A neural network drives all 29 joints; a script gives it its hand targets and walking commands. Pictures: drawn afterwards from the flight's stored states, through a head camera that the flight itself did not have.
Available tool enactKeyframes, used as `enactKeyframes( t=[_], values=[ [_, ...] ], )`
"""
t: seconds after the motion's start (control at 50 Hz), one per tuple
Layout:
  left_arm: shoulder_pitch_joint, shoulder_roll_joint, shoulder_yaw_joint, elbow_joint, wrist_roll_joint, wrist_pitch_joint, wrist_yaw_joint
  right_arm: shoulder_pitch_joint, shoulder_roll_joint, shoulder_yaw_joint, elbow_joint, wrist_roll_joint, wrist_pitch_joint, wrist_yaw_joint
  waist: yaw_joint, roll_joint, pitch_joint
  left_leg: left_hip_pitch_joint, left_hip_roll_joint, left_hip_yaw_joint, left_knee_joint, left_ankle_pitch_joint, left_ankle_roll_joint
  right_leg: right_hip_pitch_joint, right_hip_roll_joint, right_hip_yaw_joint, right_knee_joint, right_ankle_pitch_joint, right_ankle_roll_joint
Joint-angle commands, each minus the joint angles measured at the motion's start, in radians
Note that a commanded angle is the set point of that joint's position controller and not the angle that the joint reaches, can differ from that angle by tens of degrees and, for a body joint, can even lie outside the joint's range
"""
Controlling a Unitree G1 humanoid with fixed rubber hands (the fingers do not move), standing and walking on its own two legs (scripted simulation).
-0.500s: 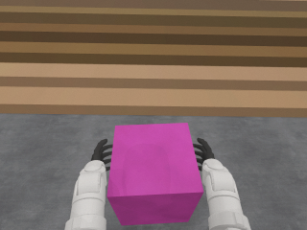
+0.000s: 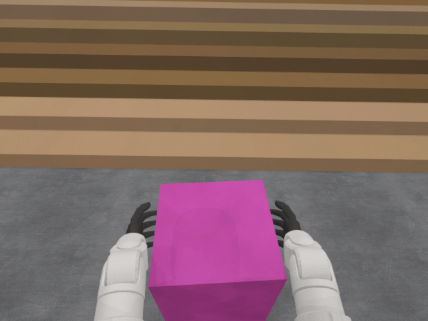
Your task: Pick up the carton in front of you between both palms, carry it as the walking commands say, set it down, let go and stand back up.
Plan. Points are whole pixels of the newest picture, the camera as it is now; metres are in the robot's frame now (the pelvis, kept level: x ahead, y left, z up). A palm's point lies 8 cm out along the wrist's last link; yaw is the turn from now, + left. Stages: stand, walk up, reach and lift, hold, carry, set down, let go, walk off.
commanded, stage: reach and lift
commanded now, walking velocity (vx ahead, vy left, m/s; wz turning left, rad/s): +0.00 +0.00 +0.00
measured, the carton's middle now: (214, 255) +0.29 +0.00 -0.04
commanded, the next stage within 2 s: hold in 0.10 s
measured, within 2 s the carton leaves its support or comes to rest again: neither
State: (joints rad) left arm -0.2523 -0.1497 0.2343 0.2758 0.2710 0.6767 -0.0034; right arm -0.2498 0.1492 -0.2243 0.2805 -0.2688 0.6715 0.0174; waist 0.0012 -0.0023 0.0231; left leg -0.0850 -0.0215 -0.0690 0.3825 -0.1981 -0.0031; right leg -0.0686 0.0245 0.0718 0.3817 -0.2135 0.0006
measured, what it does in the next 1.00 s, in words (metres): walks ahead: left foot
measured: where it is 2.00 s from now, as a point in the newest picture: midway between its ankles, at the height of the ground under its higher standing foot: (221, 234)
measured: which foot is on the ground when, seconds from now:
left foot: down 0.00-0.64, up 0.66-0.86, down 0.88-1.00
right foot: down 0.00-0.90, up 0.92-1.00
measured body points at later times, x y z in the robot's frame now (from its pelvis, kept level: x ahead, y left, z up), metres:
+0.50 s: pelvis -0.01 +0.00 +0.00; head -0.06 +0.00 +0.45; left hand +0.29 +0.15 +0.04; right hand +0.29 -0.15 +0.04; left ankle +0.01 +0.12 -0.74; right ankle +0.00 -0.12 -0.74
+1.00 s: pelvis +0.16 +0.00 -0.01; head +0.13 +0.00 +0.44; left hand +0.43 +0.15 +0.07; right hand +0.42 -0.16 +0.07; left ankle +0.14 +0.09 -0.74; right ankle +0.07 -0.10 -0.69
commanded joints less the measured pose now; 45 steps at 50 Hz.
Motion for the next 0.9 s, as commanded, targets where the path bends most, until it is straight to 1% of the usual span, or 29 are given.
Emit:
enactKeyframes(
  t=[0.0, 0.08, 0.18, 0.3, 0.38, 0.4, 0.42, 0.44, 0.46, 0.48, 0.5, 0.52, 0.54, 0.56, 0.58, 0.6, 0.62, 0.64, 0.66, 0.68, 0.7, 0.72, 0.74, 0.76, 0.8, 0.82, 0.84, 0.86, 0.88],
  values=[
    [-0.450, -0.920, -0.541, -0.052, -0.235, -0.025, -0.228, -0.459, 0.924, 0.526, -0.057, 0.229, -0.025, 0.209, 0.000, -0.001, -0.258, 0.093, -0.070, -0.012, -0.029, 0.249, -0.002, 0.040, 0.064, 0.017, -0.044, 0.253, 0.006],
    [-0.456, -0.916, -0.551, -0.069, -0.241, -0.016, -0.227, -0.465, 0.923, 0.537, -0.075, 0.235, -0.015, 0.206, -0.001, -0.001, -0.254, 0.092, -0.070, -0.012, -0.032, 0.234, -0.001, 0.044, 0.064, 0.016, -0.046, 0.241, 0.007],
    [-0.431, -0.910, -0.620, -0.169, -0.283, 0.021, -0.217, -0.437, 0.914, 0.602, -0.173, 0.275, 0.022, 0.197, -0.007, 0.000, -0.296, 0.133, -0.069, -0.017, -0.044, 0.296, -0.006, 0.086, 0.062, 0.020, -0.057, 0.310, 0.013],
    [-0.431, -0.864, -0.547, -0.110, -0.239, 0.060, -0.211, -0.445, 0.857, 0.533, -0.122, 0.237, 0.061, 0.199, 0.000, 0.003, -0.142, 0.077, -0.063, -0.008, -0.074, 0.102, 0.003, 0.023, 0.059, 0.008, -0.082, 0.103, 0.001],
    [-0.502, -0.895, -0.556, -0.108, -0.250, 0.053, -0.222, -0.516, 0.884, 0.544, -0.117, 0.245, 0.052, 0.211, -0.001, 0.004, -0.175, 0.079, -0.061, -0.006, -0.062, 0.081, 0.004, 0.017, 0.060, 0.005, -0.072, 0.079, 0.000],
    [-0.542, -0.904, -0.577, -0.083, -0.268, 0.056, -0.226, -0.545, 0.887, 0.560, -0.116, 0.257, 0.056, 0.212, -0.001, 0.007, -0.252, -0.005, 0.116, 0.025, -0.002, -0.129, 0.002, -0.080, -0.107, 0.018, -0.020, -0.111, -0.001],
    [-0.554, -0.904, -0.591, -0.109, -0.280, 0.055, -0.228, -0.555, 0.892, 0.565, -0.125, 0.269, 0.057, 0.212, -0.001, 0.009, -0.245, -0.064, 0.098, -0.022, -0.030, -0.375, 0.010, -0.121, -0.087, 0.039, -0.029, -0.346, -0.011],
    [-0.569, -0.911, -0.617, -0.132, -0.299, 0.058, -0.228, -0.562, 0.899, 0.587, -0.151, 0.284, 0.059, 0.209, -0.002, 0.011, -0.208, -0.124, 0.103, -0.032, -0.045, -0.550, 0.020, -0.190, -0.078, 0.038, -0.027, -0.506, -0.013],
    [-0.585, -0.913, -0.636, -0.160, -0.310, 0.061, -0.225, -0.576, 0.901, 0.607, -0.178, 0.296, 0.064, 0.205, -0.004, 0.022, -0.190, -0.137, 0.113, -0.035, -0.047, -0.570, 0.028, -0.232, -0.068, 0.021, 0.001, -0.506, -0.008],
    [-0.593, -0.918, -0.650, -0.178, -0.321, 0.069, -0.221, -0.579, 0.900, 0.617, -0.197, 0.304, 0.072, 0.201, -0.004, 0.048, -0.211, -0.115, 0.129, -0.042, -0.055, -0.502, 0.036, -0.237, -0.054, -0.014, 0.059, -0.400, -0.002],
    [-0.588, -0.922, -0.673, -0.196, -0.339, 0.084, -0.217, -0.560, 0.901, 0.637, -0.214, 0.316, 0.086, 0.194, -0.008, 0.080, -0.260, -0.098, 0.154, -0.082, -0.084, -0.441, 0.053, -0.222, -0.027, -0.069, 0.143, -0.263, 0.009],
    [-0.577, -0.917, -0.698, -0.223, -0.359, 0.102, -0.213, -0.537, 0.891, 0.653, -0.237, 0.325, 0.105, 0.186, -0.011, 0.116, -0.300, -0.084, 0.189, -0.147, -0.118, -0.431, 0.077, -0.224, -0.002, -0.118, 0.210, -0.177, 0.016],
    [-0.568, -0.909, -0.717, -0.247, -0.379, 0.125, -0.211, -0.520, 0.877, 0.668, -0.262, 0.333, 0.128, 0.178, -0.009, 0.152, -0.317, -0.092, 0.224, -0.185, -0.133, -0.470, 0.103, -0.229, 0.001, -0.139, 0.211, -0.186, 0.015],
    [-0.566, -0.901, -0.734, -0.269, -0.399, 0.152, -0.209, -0.517, 0.863, 0.683, -0.292, 0.344, 0.156, 0.170, -0.005, 0.156, -0.314, -0.150, 0.235, -0.181, -0.133, -0.516, 0.115, -0.189, -0.010, -0.146, 0.172, -0.209, 0.010],
    [-0.562, -0.892, -0.746, -0.284, -0.419, 0.180, -0.206, -0.526, 0.847, 0.698, -0.322, 0.361, 0.187, 0.163, 0.000, 0.143, -0.301, -0.223, 0.215, -0.142, -0.124, -0.546, 0.103, -0.137, -0.007, -0.150, 0.117, -0.225, 0.005],
    [-0.561, -0.880, -0.754, -0.296, -0.433, 0.210, -0.200, -0.543, 0.829, 0.719, -0.353, 0.380, 0.220, 0.159, 0.002, 0.101, -0.283, -0.277, 0.175, -0.074, -0.074, -0.541, 0.076, -0.102, -0.023, -0.123, 0.046, -0.263, -0.001],
    [-0.549, -0.864, -0.757, -0.304, -0.440, 0.242, -0.193, -0.557, 0.815, 0.739, -0.375, 0.401, 0.253, 0.156, 0.008, -0.012, -0.261, -0.347, 0.115, 0.023, 0.071, -0.463, 0.036, -0.072, -0.114, 0.014, -0.052, -0.346, -0.028],
    [-0.528, -0.842, -0.752, -0.309, -0.445, 0.274, -0.186, -0.576, 0.814, 0.753, -0.383, 0.424, 0.286, 0.155, 0.021, -0.210, -0.255, -0.487, 0.050, 0.139, 0.323, -0.351, -0.006, 0.015, -0.268, 0.264, -0.175, -0.473, -0.091],
    [-0.494, -0.834, -0.756, -0.312, -0.453, 0.305, -0.174, -0.578, 0.820, 0.772, -0.391, 0.451, 0.317, 0.154, 0.027, -0.263, -0.203, -0.636, 0.037, 0.170, 0.408, -0.305, -0.017, 0.073, -0.367, 0.439, -0.235, -0.447, -0.154],
    [-0.495, -0.820, -0.761, -0.358, -0.458, 0.331, -0.164, -0.585, 0.840, 0.797, -0.415, 0.488, 0.343, 0.157, 0.031, -0.203, -0.197, -0.665, 0.077, 0.132, 0.412, -0.304, -0.006, 0.079, -0.391, 0.457, -0.229, -0.326, -0.198],
    [-0.514, -0.819, -0.772, -0.410, -0.471, 0.355, -0.156, -0.590, 0.862, 0.815, -0.436, 0.523, 0.364, 0.159, 0.029, -0.147, -0.225, -0.646, 0.091, 0.127, 0.378, -0.295, -0.003, 0.093, -0.376, 0.383, -0.207, -0.224, -0.197],
    [-0.518, -0.831, -0.791, -0.458, -0.491, 0.378, -0.148, -0.571, 0.872, 0.825, -0.455, 0.546, 0.385, 0.159, 0.027, -0.122, -0.257, -0.599, 0.080, 0.149, 0.335, -0.266, -0.007, 0.101, -0.344, 0.286, -0.189, -0.159, -0.178],
    [-0.519, -0.835, -0.800, -0.499, -0.508, 0.396, -0.144, -0.555, 0.878, 0.832, -0.477, 0.562, 0.403, 0.156, 0.029, -0.130, -0.282, -0.541, 0.056, 0.179, 0.285, -0.226, -0.014, 0.091, -0.306, 0.207, -0.180, -0.123, -0.158],
    [-0.500, -0.842, -0.812, -0.532, -0.524, 0.416, -0.142, -0.522, 0.880, 0.834, -0.496, 0.569, 0.420, 0.152, 0.030, -0.158, -0.298, -0.490, 0.037, 0.205, 0.234, -0.183, -0.020, 0.083, -0.275, 0.146, -0.170, -0.080, -0.142],
    [-0.457, -0.847, -0.821, -0.578, -0.539, 0.451, -0.146, -0.477, 0.881, 0.826, -0.538, 0.569, 0.450, 0.144, 0.028, -0.170, -0.323, -0.365, 0.014, 0.254, 0.109, -0.115, -0.023, 0.051, -0.237, 0.054, -0.125, -0.017, -0.125],
    [-0.415, -0.860, -0.833, -0.589, -0.549, 0.470, -0.149, -0.426, 0.880, 0.818, -0.554, 0.561, 0.466, 0.141, 0.019, -0.146, -0.338, -0.242, 0.001, 0.290, 0.014, -0.048, -0.024, -0.004, -0.214, -0.002, -0.066, -0.019, -0.110],
    [-0.382, -0.868, -0.839, -0.604, -0.556, 0.485, -0.153, -0.395, 0.873, 0.810, -0.575, 0.552, 0.480, 0.138, 0.014, -0.102, -0.368, -0.047, 0.010, 0.291, -0.029, 0.001, -0.017, -0.116, -0.190, -0.054, 0.014, -0.017, -0.089],
    [-0.363, -0.864, -0.839, -0.617, -0.561, 0.498, -0.157, -0.356, 0.868, 0.801, -0.590, 0.542, 0.495, 0.135, -0.002, -0.047, -0.411, 0.181, 0.085, 0.212, -0.037, -0.027, 0.008, -0.279, -0.170, -0.098, 0.138, -0.018, -0.062],
    [-0.363, -0.860, -0.840, -0.639, -0.569, 0.515, -0.164, -0.318, 0.840, 0.789, -0.604, 0.517, 0.505, 0.130, -0.023, 0.152, -0.437, 0.340, 0.299, -0.111, -0.127, -0.265, 0.087, -0.501, -0.110, -0.184, 0.384, -0.122, -0.010]
  ],
)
